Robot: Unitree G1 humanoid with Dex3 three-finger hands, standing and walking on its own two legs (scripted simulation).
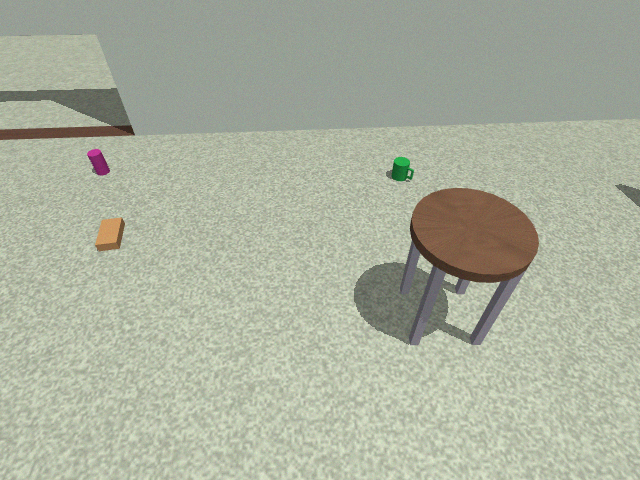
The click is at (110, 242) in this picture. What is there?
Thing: flat box
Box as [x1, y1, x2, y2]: [95, 217, 124, 250]
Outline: 121,217 105,219 101,221 95,243 98,250 119,248 124,226
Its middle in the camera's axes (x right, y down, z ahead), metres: -0.93 -0.03 +1.72
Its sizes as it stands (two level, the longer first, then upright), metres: 0.158 0.086 0.040
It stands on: the floor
